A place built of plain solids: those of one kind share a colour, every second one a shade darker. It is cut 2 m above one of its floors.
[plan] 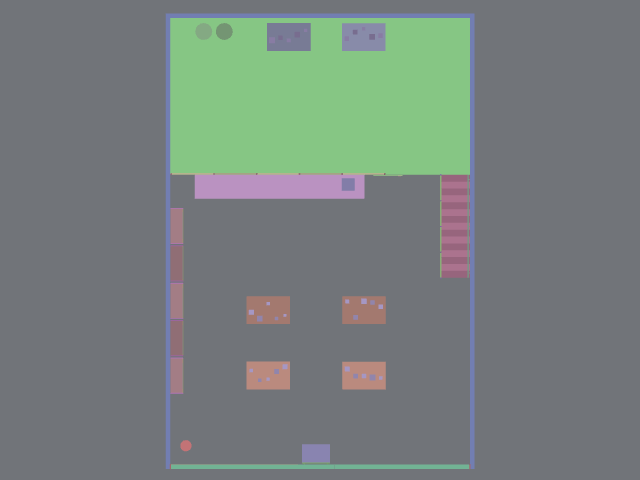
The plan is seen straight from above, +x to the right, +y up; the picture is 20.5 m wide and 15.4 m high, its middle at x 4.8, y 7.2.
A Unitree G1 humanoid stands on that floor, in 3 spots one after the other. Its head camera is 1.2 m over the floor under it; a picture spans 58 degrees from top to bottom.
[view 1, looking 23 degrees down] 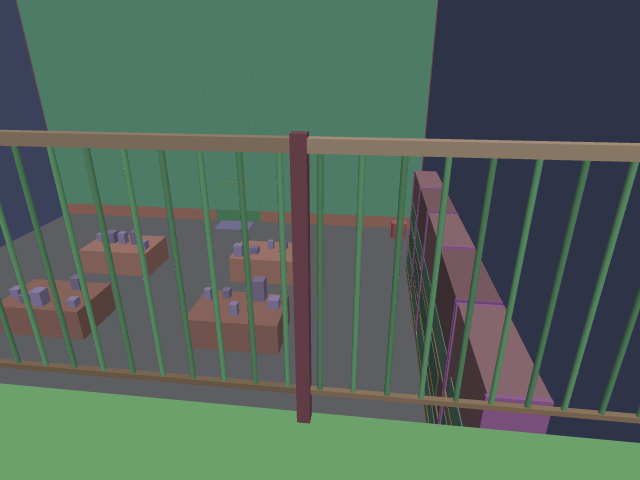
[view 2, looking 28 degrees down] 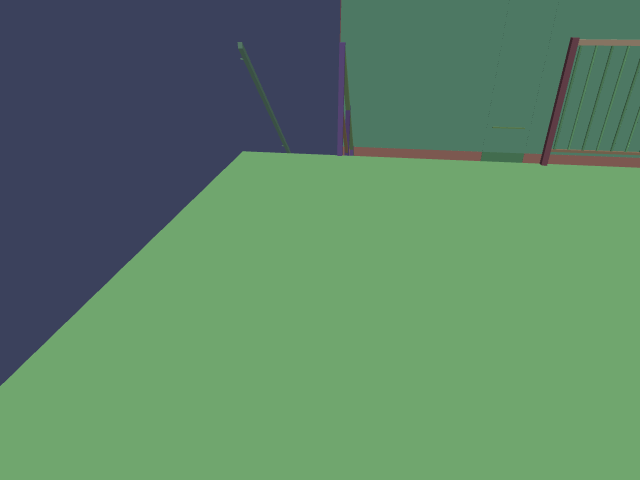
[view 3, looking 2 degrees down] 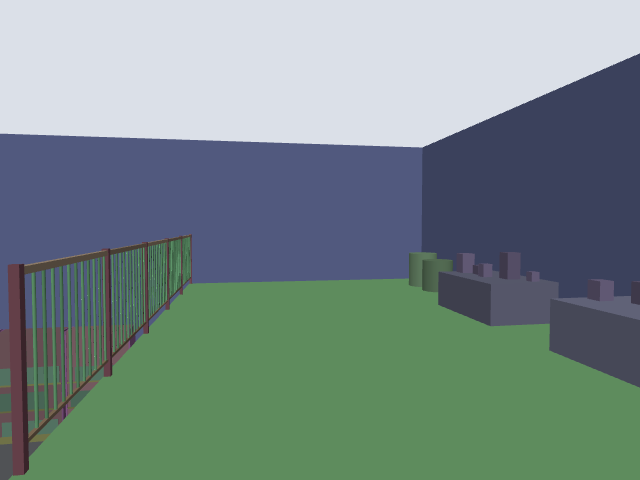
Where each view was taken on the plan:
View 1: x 1.20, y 10.49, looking -83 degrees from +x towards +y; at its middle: upper_guard_bar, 1.27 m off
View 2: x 8.31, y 13.22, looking -82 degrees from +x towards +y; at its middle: upper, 2.56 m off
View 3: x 9.16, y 10.39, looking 170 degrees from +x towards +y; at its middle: wall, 9.31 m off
